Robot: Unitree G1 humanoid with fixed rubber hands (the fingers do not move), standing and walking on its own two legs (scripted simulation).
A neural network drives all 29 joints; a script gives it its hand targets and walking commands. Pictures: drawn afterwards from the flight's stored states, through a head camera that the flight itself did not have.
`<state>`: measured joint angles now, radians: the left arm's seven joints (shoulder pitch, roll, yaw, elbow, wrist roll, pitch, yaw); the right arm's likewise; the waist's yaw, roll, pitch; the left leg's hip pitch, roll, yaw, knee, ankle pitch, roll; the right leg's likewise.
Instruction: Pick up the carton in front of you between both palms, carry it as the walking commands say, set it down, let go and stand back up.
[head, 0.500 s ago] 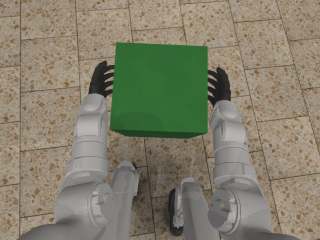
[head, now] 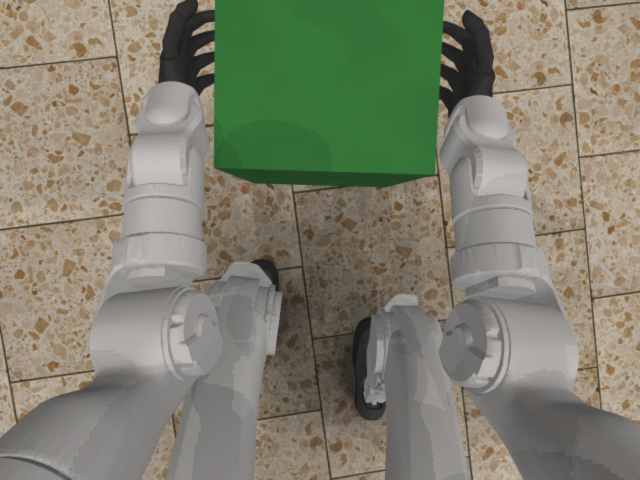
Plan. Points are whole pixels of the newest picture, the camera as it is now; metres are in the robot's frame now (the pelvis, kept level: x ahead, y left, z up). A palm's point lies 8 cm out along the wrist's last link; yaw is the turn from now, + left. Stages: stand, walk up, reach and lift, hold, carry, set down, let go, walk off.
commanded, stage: set down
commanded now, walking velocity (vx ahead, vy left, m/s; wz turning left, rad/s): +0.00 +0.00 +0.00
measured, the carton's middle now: (324, 99) +0.52 +0.08 -0.20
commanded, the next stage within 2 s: none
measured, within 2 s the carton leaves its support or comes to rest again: rests again in 0.96 s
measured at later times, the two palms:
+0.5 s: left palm (198, 85) +0.52 +0.25 -0.24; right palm (415, 105) +0.56 -0.05 -0.26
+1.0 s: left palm (200, 96) +0.51 +0.25 -0.27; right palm (412, 115) +0.55 -0.05 -0.28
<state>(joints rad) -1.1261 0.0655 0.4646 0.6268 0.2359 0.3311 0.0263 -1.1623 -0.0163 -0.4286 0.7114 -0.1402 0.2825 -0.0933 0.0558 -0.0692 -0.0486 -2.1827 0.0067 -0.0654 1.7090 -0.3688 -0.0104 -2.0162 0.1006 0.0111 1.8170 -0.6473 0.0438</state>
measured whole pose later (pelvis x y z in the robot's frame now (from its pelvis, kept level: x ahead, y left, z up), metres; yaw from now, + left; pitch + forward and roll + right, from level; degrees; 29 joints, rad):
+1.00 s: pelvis -0.02 -0.01 -0.10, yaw -1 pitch +39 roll -1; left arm -1.49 0.34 0.43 1.00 0.08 0.23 -0.03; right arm -1.56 -0.19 -0.18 1.01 0.00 0.23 -0.13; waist 0.12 -0.03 0.38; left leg -2.33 0.06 -0.05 2.06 -0.41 -0.02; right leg -2.18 0.18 0.03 2.21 -0.70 0.06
